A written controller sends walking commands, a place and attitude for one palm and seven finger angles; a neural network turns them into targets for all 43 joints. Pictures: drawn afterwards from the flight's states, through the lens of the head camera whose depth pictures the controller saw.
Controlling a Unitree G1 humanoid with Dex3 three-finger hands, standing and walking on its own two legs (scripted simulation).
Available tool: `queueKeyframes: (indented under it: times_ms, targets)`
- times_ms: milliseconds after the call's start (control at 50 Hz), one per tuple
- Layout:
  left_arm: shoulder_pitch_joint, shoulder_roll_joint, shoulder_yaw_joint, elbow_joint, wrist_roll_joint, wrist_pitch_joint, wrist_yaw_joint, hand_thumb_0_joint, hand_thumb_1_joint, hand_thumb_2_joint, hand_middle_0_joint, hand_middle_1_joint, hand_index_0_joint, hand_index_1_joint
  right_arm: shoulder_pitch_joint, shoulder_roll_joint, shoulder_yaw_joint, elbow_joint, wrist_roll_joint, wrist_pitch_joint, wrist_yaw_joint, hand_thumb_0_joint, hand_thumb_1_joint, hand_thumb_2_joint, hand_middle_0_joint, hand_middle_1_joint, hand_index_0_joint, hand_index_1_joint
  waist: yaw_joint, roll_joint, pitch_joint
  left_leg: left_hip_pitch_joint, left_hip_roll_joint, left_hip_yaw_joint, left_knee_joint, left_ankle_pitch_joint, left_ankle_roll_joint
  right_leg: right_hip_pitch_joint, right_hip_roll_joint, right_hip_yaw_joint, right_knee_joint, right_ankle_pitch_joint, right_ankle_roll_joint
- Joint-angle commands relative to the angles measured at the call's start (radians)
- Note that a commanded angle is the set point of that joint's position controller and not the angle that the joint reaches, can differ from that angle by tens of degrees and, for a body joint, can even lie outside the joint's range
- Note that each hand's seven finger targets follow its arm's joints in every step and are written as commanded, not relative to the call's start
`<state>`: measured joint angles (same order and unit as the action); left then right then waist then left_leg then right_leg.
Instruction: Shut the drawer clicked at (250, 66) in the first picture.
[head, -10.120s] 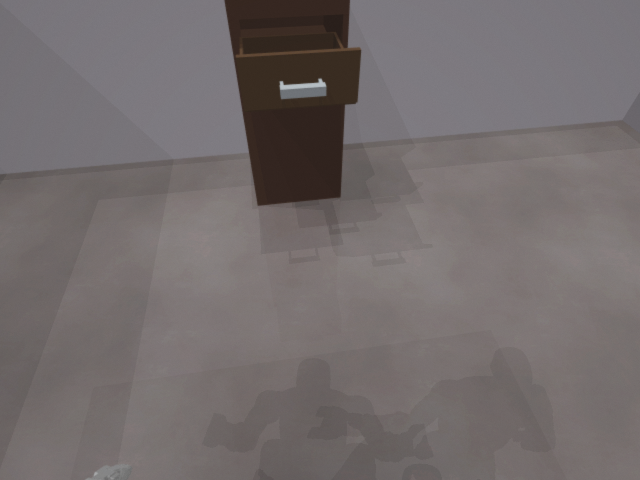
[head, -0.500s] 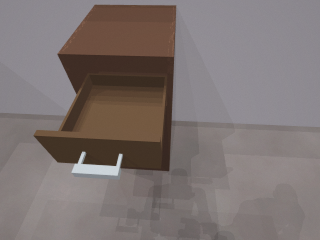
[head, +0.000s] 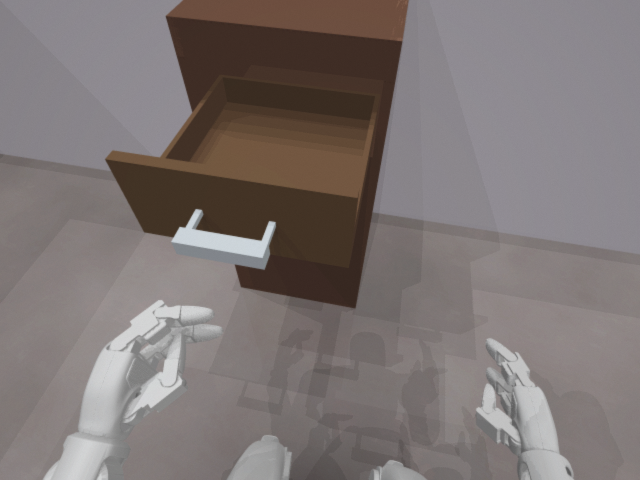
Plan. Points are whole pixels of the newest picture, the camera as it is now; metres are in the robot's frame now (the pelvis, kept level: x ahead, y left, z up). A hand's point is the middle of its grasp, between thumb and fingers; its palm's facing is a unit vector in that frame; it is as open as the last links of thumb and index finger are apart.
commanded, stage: raise the hand and make a fist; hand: left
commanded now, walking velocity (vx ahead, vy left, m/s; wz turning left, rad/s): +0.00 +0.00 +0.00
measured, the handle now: (227, 235) +0.42 +0.19 +0.04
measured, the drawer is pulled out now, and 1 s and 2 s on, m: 0.29 0.29 0.29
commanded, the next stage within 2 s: bring the fist close to the handle in 1.32 s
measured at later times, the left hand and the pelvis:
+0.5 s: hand (180, 349) +0.23 +0.18 +0.09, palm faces -0.13 -0.99 -0.02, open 3.1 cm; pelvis +0.02 +0.04 +0.02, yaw -2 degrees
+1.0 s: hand (166, 328) +0.23 +0.18 +0.13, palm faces -0.08 -0.99 -0.07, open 3.3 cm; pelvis +0.04 +0.04 +0.04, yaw -1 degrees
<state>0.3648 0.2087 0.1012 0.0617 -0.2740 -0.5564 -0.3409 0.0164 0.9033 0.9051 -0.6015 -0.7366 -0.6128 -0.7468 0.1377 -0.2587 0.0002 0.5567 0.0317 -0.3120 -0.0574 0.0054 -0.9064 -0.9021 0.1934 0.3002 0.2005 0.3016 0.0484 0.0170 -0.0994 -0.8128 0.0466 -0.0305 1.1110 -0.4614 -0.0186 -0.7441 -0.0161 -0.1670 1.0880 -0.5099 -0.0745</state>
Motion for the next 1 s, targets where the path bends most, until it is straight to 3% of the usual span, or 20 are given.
queueKeyframes:
  times_ms: [0, 40, 60, 120, 160, 200, 240, 260, 320, 360, 440, 460, 480, 520, 600, 700, 760, 840, 920, 980]
  targets:
    - [-0.209, 0.167, 0.011, -0.163, 0.032, 0.119, -0.029, 0.0, 0.9, 0.9, -0.8, -0.95, -0.8, -0.95, 0.023, -0.125, -0.028, -0.141, 0.024, -0.03, -0.024, 0.0, -0.9, -0.9, 0.2, 0.3, 0.2, 0.3, -0.097, 0.006, -0.091, 0.072, -0.037, 0.013, -0.19, -0.028, 0.058, 0.072, -0.013, 0.264, -0.376, -0.178, 0.06]
    - [-0.144, 0.166, 0.055, -0.163, 0.018, 0.219, -0.009, 0.0, 0.9, 0.9, -0.84, -0.993, -0.84, -0.993, 0.006, -0.11, -0.023, -0.17, 0.024, -0.018, -0.024, 0.0, -0.9, -0.9, 0.2, 0.3, 0.2, 0.3, -0.049, 0.016, -0.149, 0.108, -0.046, 0.014, -0.232, 0.013, 0.054, 0.147, -0.02, 0.248, -0.388, -0.139, 0.063]
    - [-0.077, 0.175, 0.101, -0.12, 0.013, 0.265, 0.013, 0.0, 0.9, 0.9, -0.86, -1.015, -0.86, -1.015, -0.012, -0.104, -0.024, -0.17, 0.023, -0.007, -0.022, 0.0, -0.9, -0.9, 0.2, 0.3, 0.2, 0.3, -0.026, -0.036, -0.157, 0.109, -0.044, 0.01, -0.247, 0.03, 0.051, 0.18, -0.016, 0.238, -0.392, -0.129, 0.065]
    - [-0.009, 0.121, 0.144, -0.238, -0.032, 0.295, 0.095, 0.0, 0.9, 0.9, -0.92, -1.08, -0.92, -1.08, -0.027, -0.073, -0.025, -0.19, 0.017, 0.009, -0.016, 0.0, -0.9, -0.9, 0.2, 0.3, 0.2, 0.3, 0.002, -0.093, -0.182, 0.14, -0.047, 0.016, -0.283, 0.104, 0.043, 0.245, -0.016, 0.196, -0.382, -0.025, 0.071]
    - [0.022, 0.138, 0.174, -0.286, -0.019, 0.265, 0.154, 0.0, 0.9, 0.9, -0.96, -1.123, -0.96, -1.123, -0.028, -0.066, -0.03, -0.178, 0.012, 0.007, -0.012, 0.0, -0.9, -0.9, 0.2, 0.3, 0.2, 0.3, 0.01, -0.092, -0.172, 0.161, -0.04, 0.016, -0.301, 0.144, 0.041, 0.252, -0.006, 0.167, -0.359, 0.048, 0.066]
    - [0.076, 0.12, 0.14, -0.338, 0.016, 0.216, 0.182, 0.0, 0.9, 0.9, -1.0, -1.167, -1.0, -1.167, -0.003, -0.063, -0.036, -0.171, 0.003, -0.002, 0.003, 0.0, -0.9, -0.9, 0.2, 0.3, 0.2, 0.3, -0.001, -0.041, -0.158, 0.191, -0.036, 0.018, -0.319, 0.175, 0.041, 0.227, 0.006, 0.129, -0.324, 0.127, 0.059]
    - [0.074, 0.091, 0.065, -0.364, 0.049, 0.171, 0.18, 0.0, 0.9, 0.9, -1.04, -1.21, -1.04, -1.21, 0.006, -0.075, -0.034, -0.167, -0.005, -0.011, 0.013, 0.0, -0.9, -0.9, 0.2, 0.3, 0.2, 0.3, -0.037, 0.0, -0.11, 0.203, -0.034, 0.02, -0.313, 0.166, 0.044, 0.165, 0.011, 0.111, -0.308, 0.138, 0.059]
    - [0.053, 0.086, 0.036, -0.364, 0.064, 0.156, 0.174, 0.0, 0.9, 0.9, -1.06, -1.232, -1.06, -1.232, 0.009, -0.084, -0.033, -0.159, -0.007, -0.015, 0.014, 0.0, -0.9, -0.9, 0.2, 0.3, 0.2, 0.3, -0.057, -0.027, -0.08, 0.198, -0.03, 0.015, -0.31, 0.153, 0.048, 0.144, 0.013, 0.11, -0.311, 0.127, 0.06]
    - [0.048, 0.054, -0.033, -0.406, 0.052, 0.122, 0.128, 0.0, 0.9, 0.9, -1.12, -1.297, -1.12, -1.297, 0.035, -0.101, -0.032, -0.164, -0.003, -0.042, 0.013, 0.0, -0.9, -0.9, 0.2, 0.3, 0.2, 0.3, -0.081, 0.015, -0.098, 0.227, -0.033, 0.004, -0.307, 0.103, 0.048, 0.117, 0.011, 0.112, -0.32, 0.074, 0.059]
    - [0.01, 0.054, -0.051, -0.457, 0.045, 0.119, 0.116, 0.0, 0.9, 0.9, -1.16, -1.34, -1.16, -1.34, 0.042, -0.11, -0.032, -0.164, 0.0, -0.055, 0.006, 0.0, -0.9, -0.9, 0.2, 0.3, 0.2, 0.3, -0.094, -0.005, -0.122, 0.254, -0.029, -0.009, -0.308, 0.097, 0.05, 0.115, 0.015, 0.109, -0.318, 0.075, 0.061]
    - [0.045, 0.068, -0.034, -0.545, 0.058, 0.136, 0.154, 0.0, 0.9, 0.9, -1.24, -1.427, -1.24, -1.427, 0.066, -0.105, -0.037, -0.172, -0.002, -0.064, 0.005, 0.0, -0.9, -0.9, 0.2, 0.3, 0.2, 0.3, -0.063, 0.066, -0.215, 0.345, -0.023, -0.033, -0.328, 0.202, 0.041, 0.148, 0.014, 0.081, -0.277, 0.179, 0.055]
    - [0.079, 0.089, -0.012, -0.538, 0.077, 0.151, 0.178, 0.0, 0.9, 0.9, -1.26, -1.448, -1.26, -1.448, 0.061, -0.105, -0.038, -0.169, -0.005, -0.054, 0.008, 0.0, -0.9, -0.9, 0.2, 0.3, 0.2, 0.3, -0.051, 0.05, -0.212, 0.347, -0.019, -0.036, -0.333, 0.235, 0.04, 0.157, 0.017, 0.076, -0.27, 0.198, 0.053]
    - [0.107, 0.047, -0.044, -0.545, 0.08, 0.165, 0.189, 0.0, 0.9, 0.9, -1.28, -1.47, -1.28, -1.47, 0.065, -0.097, -0.036, -0.18, -0.005, -0.044, 0.013, 0.0, -0.9, -0.9, 0.2, 0.3, 0.2, 0.3, -0.051, 0.055, -0.206, 0.359, -0.019, -0.032, -0.335, 0.276, 0.038, 0.162, 0.017, 0.071, -0.266, 0.233, 0.054]
    - [0.164, 0.042, -0.033, -0.528, 0.087, 0.205, 0.208, 0.0, 0.9, 0.9, -1.32, -1.513, -1.32, -1.513, 0.052, -0.088, -0.039, -0.193, -0.004, -0.02, 0.02, 0.0, -0.9, -0.9, 0.2, 0.3, 0.2, 0.3, -0.037, 0.027, -0.179, 0.351, -0.015, -0.027, -0.346, 0.318, 0.031, 0.189, 0.017, 0.063, -0.269, 0.27, 0.056]
    - [0.185, 0.039, -0.052, -0.526, 0.108, 0.286, 0.203, 0.0, 0.9, 0.9, -1.4, -1.6, -1.4, -1.6, 0.034, -0.085, -0.03, -0.224, 0.003, 0.035, 0.025, 0.0, -0.9, -0.9, 0.2, 0.3, 0.2, 0.3, -0.039, 0.006, -0.097, 0.332, -0.013, -0.015, -0.364, 0.331, 0.031, 0.207, 0.02, 0.06, -0.29, 0.301, 0.057]
    - [0.211, 0.029, -0.079, -0.643, 0.098, 0.306, 0.179, 0.0, 0.9, 0.9, -1.4, -1.6, -1.4, -1.6, 0.04, -0.075, -0.016, -0.25, 0.001, 0.046, 0.028, 0.0, -0.9, -0.9, 0.2, 0.3, 0.2, 0.3, -0.039, 0.037, -0.127, 0.389, -0.01, -0.014, -0.36, 0.397, 0.032, 0.239, 0.022, 0.063, -0.306, 0.347, 0.058]
    - [0.161, 0.066, -0.037, -0.658, 0.086, 0.288, 0.182, 0.0, 0.9, 0.9, -1.4, -1.6, -1.4, -1.6, 0.039, -0.078, -0.01, -0.235, 0.0, 0.046, 0.021, 0.0, -0.9, -0.9, 0.2, 0.3, 0.2, 0.3, -0.052, -0.006, -0.105, 0.38, -0.01, -0.02, -0.364, 0.347, 0.033, 0.238, 0.029, 0.062, -0.318, 0.331, 0.058]
    - [0.148, 0.052, -0.042, -0.665, 0.075, 0.271, 0.173, 0.0, 0.9, 0.9, -1.4, -1.6, -1.4, -1.6, 0.039, -0.078, -0.003, -0.233, 0.004, 0.034, 0.018, 0.0, -0.9, -0.9, 0.2, 0.3, 0.2, 0.3, -0.054, 0.035, -0.098, 0.383, -0.014, -0.027, -0.378, 0.282, 0.032, 0.229, 0.027, 0.064, -0.331, 0.275, 0.057]
    - [0.126, 0.061, -0.039, -0.629, 0.07, 0.295, 0.16, 0.0, 0.9, 0.9, -1.4, -1.6, -1.4, -1.6, 0.034, -0.085, 0.0, -0.218, 0.008, 0.024, 0.012, 0.0, -0.9, -0.9, 0.2, 0.3, 0.2, 0.3, -0.06, 0.025, -0.081, 0.373, -0.021, -0.027, -0.392, 0.225, 0.037, 0.246, 0.023, 0.07, -0.36, 0.242, 0.056]
    - [0.169, 0.065, -0.017, -0.58, 0.064, 0.321, 0.15, 0.0, 0.9, 0.9, -1.4, -1.6, -1.4, -1.6, 0.026, -0.084, -0.004, -0.215, 0.01, 0.019, 0.008, 0.0, -0.9, -0.9, 0.2, 0.3, 0.2, 0.3, -0.048, -0.017, -0.09, 0.362, -0.027, -0.014, -0.395, 0.228, 0.041, 0.275, 0.02, 0.077, -0.379, 0.257, 0.058]
